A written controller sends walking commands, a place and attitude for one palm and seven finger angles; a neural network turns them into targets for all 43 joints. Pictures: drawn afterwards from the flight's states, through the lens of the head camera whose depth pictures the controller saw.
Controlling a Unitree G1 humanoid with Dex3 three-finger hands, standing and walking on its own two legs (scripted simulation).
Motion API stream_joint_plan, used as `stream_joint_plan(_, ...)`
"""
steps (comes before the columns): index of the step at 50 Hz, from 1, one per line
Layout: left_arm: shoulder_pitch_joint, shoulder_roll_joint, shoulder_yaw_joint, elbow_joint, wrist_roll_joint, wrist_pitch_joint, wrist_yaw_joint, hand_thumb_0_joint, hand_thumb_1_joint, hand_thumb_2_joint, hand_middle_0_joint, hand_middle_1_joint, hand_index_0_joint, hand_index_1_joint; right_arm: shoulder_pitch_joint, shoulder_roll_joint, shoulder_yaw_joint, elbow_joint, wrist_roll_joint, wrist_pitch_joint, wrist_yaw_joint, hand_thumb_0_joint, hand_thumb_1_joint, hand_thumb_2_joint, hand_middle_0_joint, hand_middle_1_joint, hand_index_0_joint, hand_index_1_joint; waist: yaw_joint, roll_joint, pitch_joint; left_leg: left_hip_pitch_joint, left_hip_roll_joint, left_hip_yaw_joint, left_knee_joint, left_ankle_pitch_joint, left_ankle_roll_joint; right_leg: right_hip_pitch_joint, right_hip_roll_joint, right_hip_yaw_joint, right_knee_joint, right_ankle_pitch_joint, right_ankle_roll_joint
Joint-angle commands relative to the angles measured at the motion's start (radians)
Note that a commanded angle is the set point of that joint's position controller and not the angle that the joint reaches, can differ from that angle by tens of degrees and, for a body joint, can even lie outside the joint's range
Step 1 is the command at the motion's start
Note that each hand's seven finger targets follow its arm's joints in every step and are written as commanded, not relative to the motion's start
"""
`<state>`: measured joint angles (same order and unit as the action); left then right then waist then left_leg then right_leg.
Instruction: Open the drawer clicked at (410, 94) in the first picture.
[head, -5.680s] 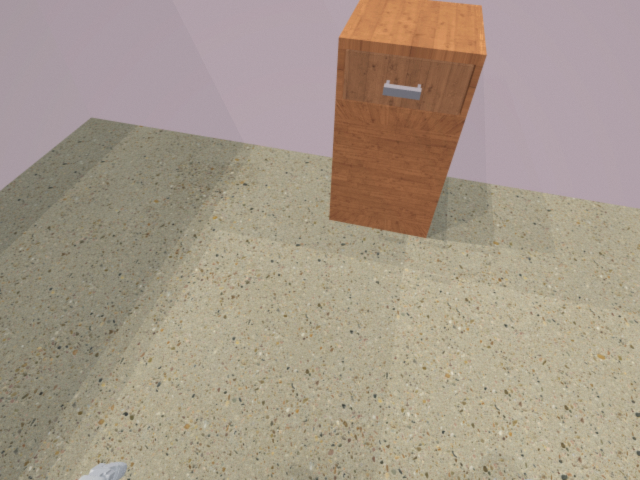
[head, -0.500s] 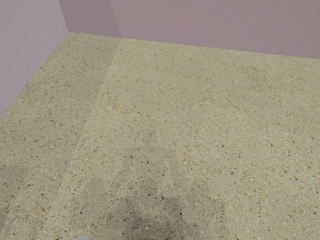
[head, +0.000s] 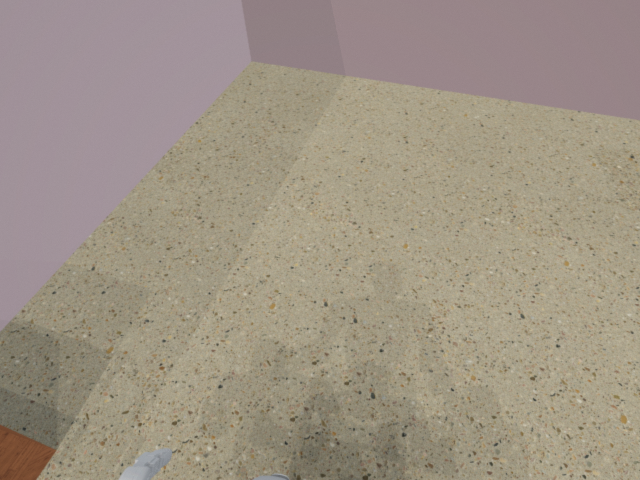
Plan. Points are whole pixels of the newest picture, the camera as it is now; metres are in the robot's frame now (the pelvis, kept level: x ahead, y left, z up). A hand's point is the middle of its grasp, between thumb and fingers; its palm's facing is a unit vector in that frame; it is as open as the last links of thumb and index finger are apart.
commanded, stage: turn to face it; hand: left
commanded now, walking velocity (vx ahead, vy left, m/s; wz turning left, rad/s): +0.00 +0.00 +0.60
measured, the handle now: out of the picture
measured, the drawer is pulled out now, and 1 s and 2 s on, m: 0.00 0.00 0.00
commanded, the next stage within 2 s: take the last steps up to it in 1.84 s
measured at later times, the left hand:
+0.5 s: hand out of the picture -0.06 +0.24 -0.17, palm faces +0.37 -0.89 -0.27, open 7.4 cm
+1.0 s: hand out of the picture -0.03 +0.19 -0.12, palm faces +0.58 -0.76 -0.29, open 7.4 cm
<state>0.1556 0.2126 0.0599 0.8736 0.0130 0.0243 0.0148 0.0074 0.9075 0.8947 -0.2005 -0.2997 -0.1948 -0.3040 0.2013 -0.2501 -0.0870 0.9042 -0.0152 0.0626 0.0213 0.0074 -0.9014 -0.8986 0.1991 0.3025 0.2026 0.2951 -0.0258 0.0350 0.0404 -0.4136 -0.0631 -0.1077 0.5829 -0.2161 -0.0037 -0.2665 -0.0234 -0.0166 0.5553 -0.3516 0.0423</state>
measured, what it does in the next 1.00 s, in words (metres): steps on the spot, turning left: left foot, then right foot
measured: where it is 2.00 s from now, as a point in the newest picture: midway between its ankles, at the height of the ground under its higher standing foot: outside the picture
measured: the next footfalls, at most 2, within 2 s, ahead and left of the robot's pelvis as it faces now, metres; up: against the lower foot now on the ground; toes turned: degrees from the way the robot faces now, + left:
left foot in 0.42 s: -0.03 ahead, +0.14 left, +0.00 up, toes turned +23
right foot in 0.82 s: +0.08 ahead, -0.08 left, +0.00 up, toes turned +28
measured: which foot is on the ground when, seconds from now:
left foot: up 0.00-0.40, down 0.42-0.82, up 0.84-1.00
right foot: down 0.00-0.42, up 0.44-0.80, down 0.82-1.00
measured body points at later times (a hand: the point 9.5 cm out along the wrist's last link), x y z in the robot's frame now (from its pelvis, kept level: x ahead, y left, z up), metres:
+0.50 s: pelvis -0.02 +0.02 +0.00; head +0.02 +0.05 +0.45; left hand -0.08 +0.29 -0.15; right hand +0.18 -0.19 -0.12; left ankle -0.06 +0.12 -0.73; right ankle -0.01 -0.12 -0.68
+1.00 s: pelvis +0.00 -0.03 +0.01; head +0.04 -0.04 +0.46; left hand -0.07 +0.23 -0.10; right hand +0.20 -0.20 -0.15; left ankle -0.11 +0.08 -0.63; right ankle +0.05 -0.10 -0.73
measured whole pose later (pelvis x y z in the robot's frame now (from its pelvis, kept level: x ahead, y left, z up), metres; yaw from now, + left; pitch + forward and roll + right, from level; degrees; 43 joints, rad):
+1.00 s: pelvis +0.00 -0.03 +0.01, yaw +38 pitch -1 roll +2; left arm 0.18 0.17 0.03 0.85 0.02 0.01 0.02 0.01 0.90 0.89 -0.20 -0.30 -0.20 -0.30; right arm 0.21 -0.27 -0.09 0.93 -0.02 0.09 0.04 0.01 -0.91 -0.90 0.20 0.30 0.20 0.29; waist -0.03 0.05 0.07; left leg -0.50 -0.01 -0.02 1.17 -0.38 -0.07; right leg -0.22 -0.08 -0.15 0.52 -0.29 -0.03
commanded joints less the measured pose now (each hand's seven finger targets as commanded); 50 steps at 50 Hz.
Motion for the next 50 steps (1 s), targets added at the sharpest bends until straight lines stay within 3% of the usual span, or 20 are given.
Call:
stream_joint_plan(1, 0.055, 0.241, 0.057, -0.088, 0.007, -0.019, 0.03, 0.0, 0.9, 0.9, -0.2, -0.3, -0.2, -0.3, -0.068, -0.112, -0.042, -0.127, -0.015, -0.013, -0.007, 0.0, -0.9, -0.9, 0.2, 0.3, 0.2, 0.3, 0.044, -0.308, -0.039, -0.229, 0.041, 0.009, 0.504, -0.323, -0.03, 0.027, -0.454, 0.411, -0.389, -0.105, -0.177)
stream_joint_plan(3, -0.042, 0.174, 0.032, -0.099, 0.008, -0.028, 0.023, 0.0, 0.9, 0.9, -0.2, -0.3, -0.2, -0.3, -0.031, -0.108, -0.04, -0.075, -0.016, -0.004, 0.008, 0.0, -0.9, -0.9, 0.2, 0.3, 0.2, 0.3, -0.013, -0.188, 0.038, -0.205, 0.082, 0.048, 0.641, -0.183, -0.043, -0.029, -0.328, 0.188, -0.32, 0.048, -0.143)
stream_joint_plan(5, -0.019, 0.147, 0.021, -0.095, 0.009, -0.036, 0.02, 0.0, 0.9, 0.9, -0.2, -0.3, -0.2, -0.3, -0.001, -0.087, -0.031, -0.055, -0.011, -0.003, 0.015, 0.0, -0.9, -0.9, 0.2, 0.3, 0.2, 0.3, -0.01, -0.188, 0.01, -0.192, 0.087, 0.09, 0.649, -0.129, -0.066, 0.035, -0.275, 0.057, -0.258, 0.225, -0.127)
stream_joint_plan(11, 0.111, 0.191, 0.031, -0.039, 0.017, -0.031, 0.02, 0.0, 0.9, 0.9, -0.2, -0.3, -0.2, -0.3, -0.124, -0.071, -0.014, -0.081, -0.003, -0.003, 0.016, 0.0, -0.9, -0.9, 0.2, 0.3, 0.2, 0.3, 0.066, -0.217, -0.003, -0.14, 0.105, 0.158, 0.401, -0.22, -0.084, 0.157, -0.332, 0.006, -0.223, 0.375, -0.16)
stream_joint_plan(14, 0.132, 0.222, 0.04, -0.026, 0.019, -0.027, 0.018, 0.0, 0.9, 0.9, -0.2, -0.3, -0.2, -0.3, -0.14, -0.058, -0.001, -0.084, 0.002, -0.012, 0.016, 0.0, -0.9, -0.9, 0.2, 0.3, 0.2, 0.3, 0.08, -0.25, -0.044, -0.07, 0.095, 0.198, 0.251, -0.24, -0.074, 0.201, -0.344, -0.029, -0.169, 0.509, -0.166)
stream_joint_plan(17, 0.128, 0.234, 0.049, -0.014, 0.018, -0.019, 0.016, 0.0, 0.9, 0.9, -0.2, -0.3, -0.2, -0.3, -0.1, -0.061, 0.002, -0.08, 0.006, -0.024, 0.01, 0.0, -0.9, -0.9, 0.2, 0.3, 0.2, 0.3, 0.067, -0.265, -0.088, 0.038, 0.081, 0.237, 0.07, -0.197, -0.057, 0.21, -0.351, -0.077, -0.081, 0.58, -0.137)
stream_joint_plan(19, 0.118, 0.222, 0.052, -0.013, 0.005, -0.013, 0.01, 0.0, 0.9, 0.9, -0.2, -0.3, -0.2, -0.3, -0.023, -0.103, -0.007, -0.063, 0.001, -0.036, 0.008, 0.0, -0.9, -0.9, 0.2, 0.3, 0.2, 0.3, 0.019, -0.193, -0.131, 0.226, 0.089, 0.225, -0.163, 0.014, -0.033, 0.133, -0.318, -0.145, 0.069, 0.526, -0.064)
stream_joint_plan(20, 0.127, 0.182, 0.05, -0.037, -0.003, -0.008, 0.005, 0.0, 0.9, 0.9, -0.2, -0.3, -0.2, -0.3, 0.038, -0.203, -0.032, -0.055, -0.006, -0.048, 0.003, 0.0, -0.9, -0.9, 0.2, 0.3, 0.2, 0.3, -0.016, 0.037, -0.187, 0.438, 0.267, -0.003, -0.212, 0.273, 0.046, -0.092, -0.237, -0.184, 0.273, 0.269, 0.004)
stream_joint_plan(21, 0.066, 0.117, 0.022, -0.087, -0.001, -0.007, -0.002, 0.0, 0.9, 0.9, -0.2, -0.3, -0.2, -0.3, 0.102, -0.297, -0.052, -0.046, 0.0, -0.046, -0.002, 0.0, -0.9, -0.9, 0.2, 0.3, 0.2, 0.3, -0.053, 0.273, -0.174, 0.524, 0.488, -0.247, -0.197, 0.689, 0.171, -0.341, -0.13, -0.155, 0.466, -0.31, 0.06)
stream_joint_plan(22, 0.004, 0.127, 0.021, -0.103, 0.008, 0.004, 0.006, 0.0, 0.9, 0.9, -0.2, -0.3, -0.2, -0.3, 0.151, -0.283, -0.052, -0.014, -0.001, -0.046, -0.012, 0.0, -0.9, -0.9, 0.2, 0.3, 0.2, 0.3, -0.077, 0.179, -0.175, 0.475, 0.499, -0.228, -0.184, 0.675, 0.224, -0.361, -0.127, -0.056, 0.573, -0.303, 0.05)
stream_joint_plan(25, -0.007, 0.133, 0.033, -0.063, -0.001, 0.004, 0.0, 0.0, 0.9, 0.9, -0.2, -0.3, -0.2, -0.3, -0.005, -0.198, -0.023, -0.048, -0.006, -0.05, -0.029, 0.0, -0.9, -0.9, 0.2, 0.3, 0.2, 0.3, -0.012, 0.163, -0.067, 0.308, 0.339, -0.098, -0.195, 0.547, 0.166, -0.328, -0.12, 0.0, 0.619, -0.118, 0.054)
stream_joint_plan(27, 0.037, 0.132, 0.035, -0.042, 0.002, 0.006, -0.006, 0.0, 0.9, 0.9, -0.2, -0.3, -0.2, -0.3, -0.045, -0.185, -0.018, -0.066, -0.005, -0.055, -0.028, 0.0, -0.9, -0.9, 0.2, 0.3, 0.2, 0.3, 0.012, 0.126, -0.085, 0.289, 0.297, -0.061, -0.209, 0.486, 0.146, -0.281, -0.102, -0.007, 0.585, -0.066, 0.06)
stream_joint_plan(34, -0.016, 0.114, 0.025, -0.084, -0.004, 0.004, 0.001, 0.0, 0.9, 0.9, -0.2, -0.3, -0.2, -0.3, -0.021, -0.199, -0.031, -0.064, -0.01, -0.043, -0.023, 0.0, -0.9, -0.9, 0.2, 0.3, 0.2, 0.3, -0.009, 0.127, -0.079, 0.266, 0.283, -0.176, -0.203, 0.384, 0.173, -0.191, -0.043, -0.003, 0.323, -0.094, 0.056)
stream_joint_plan(39, 0.093, 0.125, 0.027, -0.077, -0.009, -0.016, 0.008, 0.0, 0.9, 0.9, -0.2, -0.3, -0.2, -0.3, -0.069, -0.191, -0.037, -0.089, -0.005, -0.034, -0.02, 0.0, -0.9, -0.9, 0.2, 0.3, 0.2, 0.3, 0.05, 0.113, -0.108, 0.126, 0.22, -0.224, -0.095, 0.346, 0.124, 0.079, 0.0, -0.026, -0.037, 0.081, 0.037)
stream_joint_plan(40, 0.132, 0.164, 0.036, -0.07, -0.003, -0.028, 0.012, 0.0, 0.9, 0.9, -0.2, -0.3, -0.2, -0.3, -0.064, -0.156, -0.035, -0.094, 0.003, -0.035, -0.016, 0.0, -0.9, -0.9, 0.2, 0.3, 0.2, 0.3, 0.069, 0.017, -0.124, 0.027, 0.161, -0.183, -0.003, 0.203, 0.07, 0.211, -0.071, 0.036, -0.181, 0.155, 0.021)
stream_joint_plan(41, 0.143, 0.272, 0.056, -0.074, 0.016, -0.04, 0.023, 0.0, 0.9, 0.9, -0.2, -0.3, -0.2, -0.3, -0.029, -0.078, -0.021, -0.113, 0.011, -0.036, -0.009, 0.0, -0.9, -0.9, 0.2, 0.3, 0.2, 0.3, 0.068, -0.299, -0.131, -0.18, 0.006, 0.004, 0.238, -0.177, -0.023, 0.336, -0.363, 0.34, -0.28, 0.24, -0.081)
stream_joint_plan(42, 0.133, 0.284, 0.052, -0.086, 0.008, -0.032, 0.022, 0.0, 0.9, 0.9, -0.2, -0.3, -0.2, -0.3, -0.039, -0.113, -0.031, -0.118, -0.003, -0.029, -0.012, 0.0, -0.9, -0.9, 0.2, 0.3, 0.2, 0.3, 0.071, -0.31, -0.12, -0.175, 0.014, 0.023, 0.439, -0.388, -0.036, 0.203, -0.488, 0.386, -0.289, 0.266, -0.173)
stream_joint_plan(44, 0.028, 0.211, 0.037, -0.105, 0.005, -0.031, 0.021, 0.0, 0.9, 0.9, -0.2, -0.3, -0.2, -0.3, -0.046, -0.118, -0.037, -0.079, -0.008, -0.012, -0.001, 0.0, -0.9, -0.9, 0.2, 0.3, 0.2, 0.3, 0.029, -0.227, -0.014, -0.168, 0.061, 0.015, 0.641, -0.268, -0.035, 0.051, -0.382, 0.268, -0.301, 0.143, -0.172)
stream_joint_plan(46, -0.037, 0.156, 0.022, -0.115, 0.008, -0.034, 0.021, 0.0, 0.9, 0.9, -0.2, -0.3, -0.2, -0.3, 0.0, -0.096, -0.03, -0.046, -0.009, -0.005, 0.013, 0.0, -0.9, -0.9, 0.2, 0.3, 0.2, 0.3, -0.011, -0.181, 0.004, -0.159, 0.085, 0.053, 0.671, -0.157, -0.055, 0.044, -0.298, 0.091, -0.263, 0.222, -0.136)
stream_joint_plan(50, 0.062, 0.166, 0.021, -0.078, 0.009, -0.038, 0.023, 0.0, 0.9, 0.9, -0.2, -0.3, -0.2, -0.3, -0.041, -0.083, -0.018, -0.045, -0.007, 0.002, 0.015, 0.0, -0.9, -0.9, 0.2, 0.3, 0.2, 0.3, 0.033, -0.206, -0.018, -0.154, 0.093, 0.103, 0.574, -0.164, -0.079, 0.143, -0.302, 0.009, -0.239, 0.366, -0.148)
